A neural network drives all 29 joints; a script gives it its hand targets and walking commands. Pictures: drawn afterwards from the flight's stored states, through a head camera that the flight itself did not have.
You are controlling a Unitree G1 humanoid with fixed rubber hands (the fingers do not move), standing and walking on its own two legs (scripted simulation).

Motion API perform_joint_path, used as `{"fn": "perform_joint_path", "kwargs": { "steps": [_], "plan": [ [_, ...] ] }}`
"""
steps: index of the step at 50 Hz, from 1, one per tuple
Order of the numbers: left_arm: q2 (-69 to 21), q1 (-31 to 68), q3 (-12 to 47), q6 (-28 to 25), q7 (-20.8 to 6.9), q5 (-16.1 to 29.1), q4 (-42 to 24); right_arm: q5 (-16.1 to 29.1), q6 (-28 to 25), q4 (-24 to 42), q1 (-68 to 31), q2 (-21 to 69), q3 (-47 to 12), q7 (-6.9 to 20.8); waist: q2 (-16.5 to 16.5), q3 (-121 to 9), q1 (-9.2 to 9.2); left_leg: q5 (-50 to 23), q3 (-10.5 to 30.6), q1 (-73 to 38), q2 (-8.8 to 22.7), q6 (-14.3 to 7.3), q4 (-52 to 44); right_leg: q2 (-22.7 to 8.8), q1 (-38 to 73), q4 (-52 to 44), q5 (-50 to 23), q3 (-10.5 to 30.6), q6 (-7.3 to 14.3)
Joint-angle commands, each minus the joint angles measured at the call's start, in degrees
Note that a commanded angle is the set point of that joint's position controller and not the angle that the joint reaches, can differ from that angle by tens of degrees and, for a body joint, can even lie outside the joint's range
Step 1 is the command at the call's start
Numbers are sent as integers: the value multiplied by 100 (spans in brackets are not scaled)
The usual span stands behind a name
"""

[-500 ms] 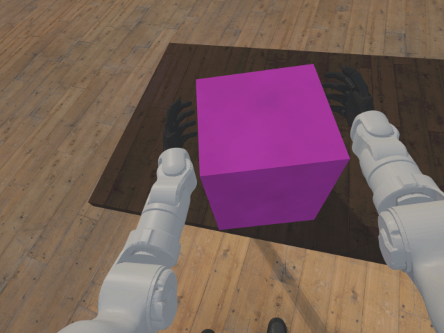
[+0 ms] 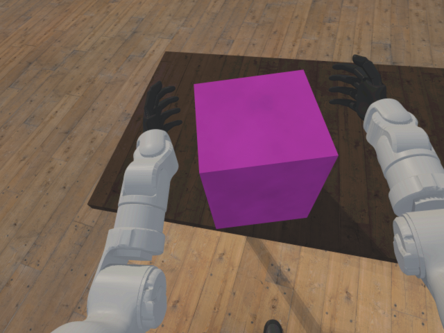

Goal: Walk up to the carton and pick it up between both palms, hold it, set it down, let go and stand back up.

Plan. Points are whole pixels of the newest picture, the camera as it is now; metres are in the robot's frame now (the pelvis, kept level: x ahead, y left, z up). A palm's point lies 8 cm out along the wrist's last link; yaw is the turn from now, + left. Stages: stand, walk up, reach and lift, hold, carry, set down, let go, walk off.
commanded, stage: set down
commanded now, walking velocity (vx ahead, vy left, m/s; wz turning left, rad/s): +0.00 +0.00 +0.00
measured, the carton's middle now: (255, 157) +0.45 +0.03 -0.01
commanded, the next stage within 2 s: none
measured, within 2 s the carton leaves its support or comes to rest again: neither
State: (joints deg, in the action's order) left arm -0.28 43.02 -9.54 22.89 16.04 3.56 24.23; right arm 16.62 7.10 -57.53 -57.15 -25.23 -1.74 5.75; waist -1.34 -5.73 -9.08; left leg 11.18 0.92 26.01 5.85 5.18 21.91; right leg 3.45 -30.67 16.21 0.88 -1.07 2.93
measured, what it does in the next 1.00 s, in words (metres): stands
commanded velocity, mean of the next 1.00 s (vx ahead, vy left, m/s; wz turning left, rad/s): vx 0.00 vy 0.00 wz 0.00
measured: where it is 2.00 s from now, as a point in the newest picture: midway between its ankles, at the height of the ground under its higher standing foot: outside the picture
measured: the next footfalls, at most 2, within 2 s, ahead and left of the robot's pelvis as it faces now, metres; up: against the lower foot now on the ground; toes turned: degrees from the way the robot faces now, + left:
none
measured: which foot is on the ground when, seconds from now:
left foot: down 0.00-1.00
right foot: down 0.00-1.00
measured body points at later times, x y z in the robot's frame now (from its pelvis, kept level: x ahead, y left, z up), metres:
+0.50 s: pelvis -0.02 -0.01 +0.00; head +0.04 -0.01 +0.44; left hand +0.37 +0.19 +0.07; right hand +0.44 -0.19 +0.07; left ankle -0.02 +0.18 -0.74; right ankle +0.06 -0.08 -0.74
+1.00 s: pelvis -0.02 +0.00 -0.01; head +0.05 -0.02 +0.44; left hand +0.34 +0.18 +0.05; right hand +0.39 -0.22 +0.02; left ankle -0.02 +0.18 -0.74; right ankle +0.06 -0.08 -0.74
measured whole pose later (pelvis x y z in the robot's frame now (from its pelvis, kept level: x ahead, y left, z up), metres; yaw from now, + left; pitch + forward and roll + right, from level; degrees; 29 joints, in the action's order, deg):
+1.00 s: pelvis -0.02 +0.00 -0.01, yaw +2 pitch +11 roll +1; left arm 0.4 22.1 -0.8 10.3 15.8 6.7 22.1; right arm 19.9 -5.9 -49.1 -29.9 -26.5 -1.3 11.9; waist -1.9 -3.8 -4.7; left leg 13.1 2.4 25.0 4.1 4.4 27.4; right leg 1.6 -31.1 26.0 5.6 -2.3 2.9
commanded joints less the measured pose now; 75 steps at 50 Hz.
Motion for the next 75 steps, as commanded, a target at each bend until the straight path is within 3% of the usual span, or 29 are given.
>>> {"fn": "perform_joint_path", "kwargs": {
  "steps": [1, 6, 9, 10, 11, 13, 16, 21, 24, 25, 32, 33, 37, 42, 45, 48, 50, 52, 53, 55, 56, 61, 64, 67, 69, 71, 72, 74, 75],
  "plan": [
    [575, 2907, 109, -50, 135, 43, -1159, -202, -214, 1529, -3186, -1445, 632, 67, 770, -4605, 207, -1525, -351, -322, -553, -235, -11, 45, 3774, 658, -1655, 68, -310],
    [403, 1843, 44, 78, -44, -206, -944, 68, -192, 891, -1912, -1042, 145, 32, 815, -3739, 234, -1684, -269, -357, -579, -208, -91, -33, 4340, 747, -2230, 143, -297],
    [446, 2746, 314, -41, 70, 45, -1195, 40, -278, 961, -2639, -1464, 516, 133, 372, -3846, 298, -1353, -246, -627, -603, -185, -73, 78, 3231, 690, -1142, -30, -311],
    [734, 3515, 189, -99, 170, 73, -1260, -111, -236, 1363, -3381, -1229, 712, 153, 790, -3969, 182, -893, -251, -432, -603, -303, -28, 18, 2763, 595, -417, 11, -283],
    [385, 2213, 106, -172, 178, 17, -773, -29, -272, 1238, -2317, -1100, 341, 232, 958, -3701, 16, -964, -303, -309, -593, -335, -1, 55, 3250, 690, -636, 83, -258],
    [738, 2824, 103, -375, 183, 24, -886, -59, -340, 1421, -2829, -1167, 450, 263, 751, -3954, 8, -734, -347, -58, -616, -352, 43, -10, 3299, 737, -411, 181, -239],
    [587, 1638, 185, -531, -22, -159, -1079, 23, -627, 1407, -1611, -1158, 298, 222, 847, -3752, 242, -1219, -267, 5, -668, -299, 31, -125, 4040, 794, -1151, 349, -316],
    [827, 2643, 311, -911, 3, 55, -542, -123, -733, 1336, -2308, -1029, 438, 296, 782, -3110, 318, -314, -232, 331, -720, -433, 59, -208, 3067, 625, 544, 353, -310],
    [69, -146, 412, -953, -21, -197, -816, 87, -991, 1150, 330, -982, 67, 277, 1048, -3260, 476, -1247, -100, -161, -632, -387, 83, -153, 4062, 833, -848, 384, -320],
    [813, 1244, 444, -1141, -68, -6, -1424, 47, -1158, 1739, -884, -1396, 533, 227, 650, -3854, 564, -1222, -193, 29, -720, -302, 117, -201, 3848, 838, -969, 372, -391],
    [909, 1656, 748, -1457, 158, 366, -1222, 74, -1218, 1873, -1177, -1306, 678, 478, 690, -3413, 303, -22, -248, 259, -694, -419, 194, -224, 2642, 628, 1406, 423, -247],
    [428, 583, 837, -1497, 134, 221, -823, 43, -1317, 1422, -110, -1241, 600, 555, 693, -3115, 382, -148, -145, 298, -629, -427, 197, -213, 2828, 717, 1096, 455, -226],
    [688, 1551, 865, -1538, 214, 514, -1236, 191, -1422, 1613, -1205, -1577, 789, 632, 507, -3488, 356, 91, -255, 423, -665, -456, 261, -171, 2361, 786, 1298, 275, -266],
    [427, -465, 699, -1590, 62, 119, -1095, 319, -1633, 1511, 791, -1250, 277, 698, 1087, -3201, 355, -590, -91, 154, -626, -478, 249, -194, 3260, 750, 182, 443, -266],
    [688, 585, 700, -1471, 42, 359, -1062, 246, -1494, 1835, -364, -1539, 516, 635, 1263, -3274, 495, -201, -113, 569, -715, -543, 256, -189, 3126, 754, 618, 437, -336],
    [263, -1638, 860, -1574, -85, 194, -1703, 538, -1783, 2023, 1825, -1315, 83, 605, 1317, -2822, 538, -1103, -64, -29, -756, -472, 166, -194, 3960, 742, -476, 473, -386],
    [356, -1038, 955, -1695, -155, 100, -2116, 391, -2046, 2015, 1238, -1634, 600, 628, 795, -3086, 614, -1175, -76, -201, -726, -394, 124, -140, 3650, 849, -958, 378, -360],
    [-352, -3269, 980, -1796, -208, -166, -1607, 393, -2196, 1568, 3351, -1280, 214, 664, 1298, -2476, 708, -1482, 19, -281, -713, -454, 164, -142, 4253, 822, -1224, 447, -327],
    [722, -230, 646, -1931, -156, -22, -2038, 117, -2216, 2352, 458, -1604, 789, 586, 1081, -3116, 472, -619, -223, 301, -840, -493, 127, -217, 3517, 755, -123, 562, -367],
    [-153, -3499, 890, -2012, -168, -401, -1918, 356, -2353, 1593, 3405, -1252, 123, 718, 1158, -1992, 600, -1213, -61, -344, -718, -459, 80, -185, 4120, 749, -746, 344, -333],
    [166, -2127, 740, -2163, -220, -367, -2081, 283, -2449, 1910, 2111, -1296, 318, 634, 1021, -2124, 561, -1011, -202, 105, -787, -448, 85, -227, 3944, 782, -770, 585, -329],
    [175, -1775, 1124, -2714, 122, -154, -2234, 269, -2875, 2284, 1716, -1145, 621, 771, 916, -2007, 516, -200, -284, -67, -703, -535, 199, -253, 2755, 684, 933, 413, -192],
    [298, -1461, 1479, -2851, 170, 42, -2252, 226, -2977, 1941, 1827, -1519, 861, 867, 566, -2475, 744, -273, -286, -141, -616, -487, 239, -225, 2645, 848, 351, 248, -157],
    [-397, -3475, 1620, -2858, 17, -338, -1870, 374, -3232, 1284, 3868, -1131, 428, 912, 560, -1972, 740, -1239, -179, -757, -603, -399, 325, -151, 3074, 897, -590, 178, -112],
    [-213, -2933, 1639, -2886, 69, -225, -2140, 506, -3301, 980, 3157, -1522, 721, 953, 206, -2109, 678, -1298, -217, -850, -554, -388, 245, -118, 2543, 934, -782, -18, -116],
    [-8, -2082, 1543, -2759, 80, -348, -1578, 518, -3199, 770, 2209, -1466, 524, 969, 400, -1597, 763, -614, -325, -568, -573, -395, 298, -158, 2218, 857, 117, 78, -94],
    [-529, -3931, 1608, -2768, 31, -571, -1533, 597, -3292, 459, 4031, -1218, 207, 1037, 486, -1119, 584, -947, -187, -1029, -472, -354, 172, -133, 2588, 773, -105, 75, -62],
    [-270, -2861, 1500, -2745, -41, -523, -1541, 448, -3388, 751, 2972, -1466, 438, 964, 602, -1320, 628, -931, -260, -985, -541, -391, 248, -58, 2486, 780, -322, 34, -90],
    [-630, -3953, 1556, -2758, -71, -595, -1606, 548, -3437, -23, 4077, -1536, 354, 1028, 605, -847, 720, -1163, -199, -1268, -511, -356, 276, -43, 2476, 793, -419, -33, -96]
  ]
}}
